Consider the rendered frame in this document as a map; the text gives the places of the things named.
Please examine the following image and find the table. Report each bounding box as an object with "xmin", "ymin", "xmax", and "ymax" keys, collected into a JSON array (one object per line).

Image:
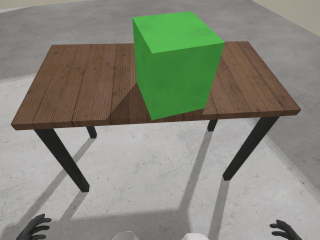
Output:
[{"xmin": 10, "ymin": 41, "xmax": 301, "ymax": 193}]

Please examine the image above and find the left robot hand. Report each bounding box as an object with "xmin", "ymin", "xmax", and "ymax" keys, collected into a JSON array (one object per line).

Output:
[{"xmin": 16, "ymin": 213, "xmax": 52, "ymax": 240}]

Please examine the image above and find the right robot hand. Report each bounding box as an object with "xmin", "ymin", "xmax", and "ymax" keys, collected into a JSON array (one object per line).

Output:
[{"xmin": 269, "ymin": 219, "xmax": 302, "ymax": 240}]

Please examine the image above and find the carton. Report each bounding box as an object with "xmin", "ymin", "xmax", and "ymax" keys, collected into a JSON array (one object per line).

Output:
[{"xmin": 132, "ymin": 11, "xmax": 225, "ymax": 120}]

